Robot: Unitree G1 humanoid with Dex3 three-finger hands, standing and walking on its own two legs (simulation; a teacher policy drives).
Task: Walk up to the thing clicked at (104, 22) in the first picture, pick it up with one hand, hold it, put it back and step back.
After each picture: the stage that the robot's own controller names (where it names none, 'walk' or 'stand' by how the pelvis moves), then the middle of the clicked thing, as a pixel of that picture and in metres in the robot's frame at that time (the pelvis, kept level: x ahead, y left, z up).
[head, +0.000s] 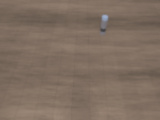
stand; (103, 25) +1.59 -0.27 -0.65
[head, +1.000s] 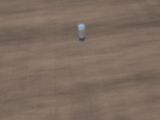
walk; (81, 34) +1.46 +0.09 -0.63
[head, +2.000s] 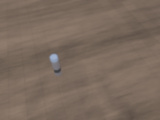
walk; (56, 65) +0.93 +0.30 -0.65
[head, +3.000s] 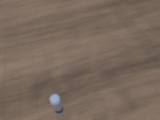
walk; (57, 105) +0.55 +0.26 -0.65
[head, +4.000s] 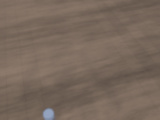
stand; out of the picture +0.44 +0.22 -0.64
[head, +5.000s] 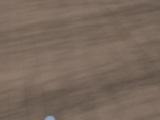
stand; out of the picture +0.41 +0.21 -0.66
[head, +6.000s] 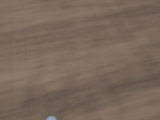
stand; out of the picture +0.41 +0.21 -0.66
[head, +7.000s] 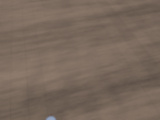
stand; out of the picture +0.40 +0.21 -0.66
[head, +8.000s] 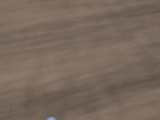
stand; out of the picture +0.40 +0.21 -0.66
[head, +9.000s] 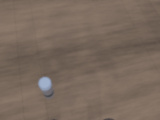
go down; (47, 89) +0.45 +0.20 -0.52
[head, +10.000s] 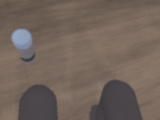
go down; (25, 49) +0.50 +0.21 -0.27
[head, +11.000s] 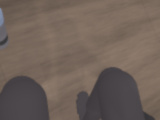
close in; out of the picture +0.50 +0.24 -0.21
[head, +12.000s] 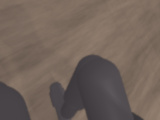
close; out of the picture +0.49 +0.27 -0.17
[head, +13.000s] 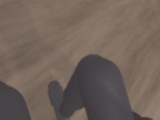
lift; out of the picture +0.47 +0.27 -0.17
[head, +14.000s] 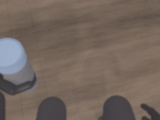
lift; (20, 72) +0.34 +0.20 -0.01
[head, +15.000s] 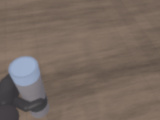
hold; (33, 91) +0.30 +0.17 +0.02
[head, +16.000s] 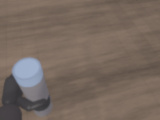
hold; (36, 91) +0.30 +0.16 +0.02
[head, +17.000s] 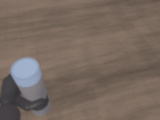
hold; (34, 91) +0.30 +0.16 +0.02
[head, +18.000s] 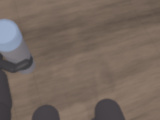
crouch; (17, 52) +0.43 +0.19 -0.03
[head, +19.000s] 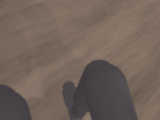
lower; out of the picture +0.50 +0.25 -0.14
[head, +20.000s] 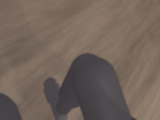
lower; out of the picture +0.49 +0.28 -0.18
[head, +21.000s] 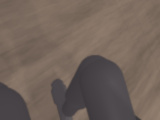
lower; out of the picture +0.47 +0.27 -0.18
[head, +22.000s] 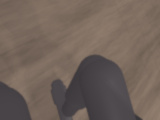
lower; out of the picture +0.47 +0.26 -0.18
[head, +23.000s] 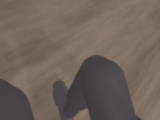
rest; out of the picture +0.46 +0.26 -0.18
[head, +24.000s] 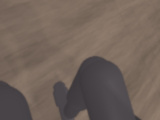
open; out of the picture +0.46 +0.25 -0.18
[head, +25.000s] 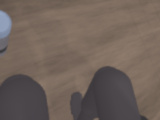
stand; out of the picture +0.46 +0.22 -0.20
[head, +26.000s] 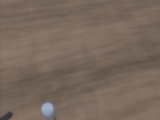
stand; (49, 114) +0.40 +0.18 -0.56
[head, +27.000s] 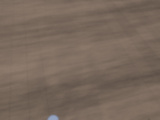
stand; out of the picture +0.40 +0.17 -0.60
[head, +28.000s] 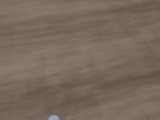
stand; out of the picture +0.39 +0.17 -0.60
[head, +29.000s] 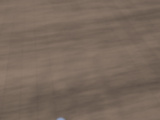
stand; out of the picture +0.41 +0.16 -0.65
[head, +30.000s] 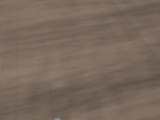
stand; out of the picture +0.39 +0.18 -0.66
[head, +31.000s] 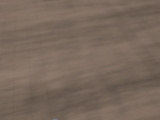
stand; out of the picture +0.39 +0.19 -0.66
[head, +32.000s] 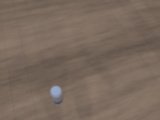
walk; (57, 96) +0.47 +0.15 -0.64
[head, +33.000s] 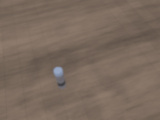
walk; (60, 78) +0.70 +0.25 -0.63
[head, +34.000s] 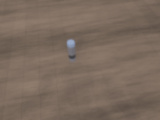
stand; (71, 51) +1.03 +0.15 -0.63
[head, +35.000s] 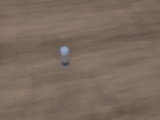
stand; (65, 58) +1.00 +0.16 -0.65
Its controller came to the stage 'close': yes
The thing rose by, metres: 0.69
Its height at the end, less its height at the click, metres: +0.00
